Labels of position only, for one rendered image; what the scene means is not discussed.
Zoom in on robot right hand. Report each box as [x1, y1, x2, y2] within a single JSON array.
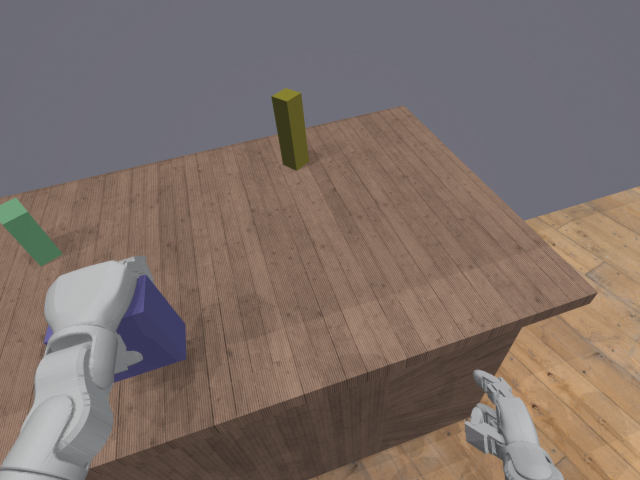
[[465, 370, 540, 461]]

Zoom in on robot left hand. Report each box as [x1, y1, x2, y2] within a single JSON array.
[[44, 255, 155, 374]]

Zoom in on robot left forearm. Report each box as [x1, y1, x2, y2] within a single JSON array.
[[0, 325, 118, 480]]

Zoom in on table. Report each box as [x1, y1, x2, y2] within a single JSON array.
[[0, 105, 598, 480]]

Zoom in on robot right forearm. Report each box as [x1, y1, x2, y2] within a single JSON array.
[[503, 441, 564, 480]]

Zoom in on sponge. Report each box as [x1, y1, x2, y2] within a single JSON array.
[[44, 274, 186, 383]]

